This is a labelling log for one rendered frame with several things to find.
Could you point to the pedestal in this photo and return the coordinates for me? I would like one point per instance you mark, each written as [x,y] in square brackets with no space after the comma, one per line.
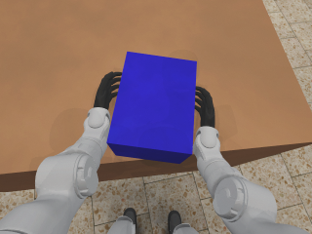
[54,54]

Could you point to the carton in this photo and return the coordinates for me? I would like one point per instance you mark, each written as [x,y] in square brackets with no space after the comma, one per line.
[153,116]

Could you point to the right robot foot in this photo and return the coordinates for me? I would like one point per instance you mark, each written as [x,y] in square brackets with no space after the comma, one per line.
[174,220]

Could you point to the robot right hand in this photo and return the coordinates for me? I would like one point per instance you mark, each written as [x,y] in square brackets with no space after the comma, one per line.
[207,110]

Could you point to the right robot shin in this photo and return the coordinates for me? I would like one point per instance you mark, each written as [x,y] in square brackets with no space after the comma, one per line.
[181,226]

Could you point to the right robot forearm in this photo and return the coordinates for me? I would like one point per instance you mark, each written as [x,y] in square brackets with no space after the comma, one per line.
[211,165]

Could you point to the left robot forearm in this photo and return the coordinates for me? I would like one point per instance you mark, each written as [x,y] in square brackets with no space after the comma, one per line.
[93,141]

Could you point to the robot left hand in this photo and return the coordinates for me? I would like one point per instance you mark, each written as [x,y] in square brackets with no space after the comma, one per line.
[104,93]

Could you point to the robot right upper arm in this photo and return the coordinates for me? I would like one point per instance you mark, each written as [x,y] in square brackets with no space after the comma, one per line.
[248,208]

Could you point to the robot left upper arm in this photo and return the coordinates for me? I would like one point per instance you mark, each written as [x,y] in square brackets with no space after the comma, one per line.
[63,183]

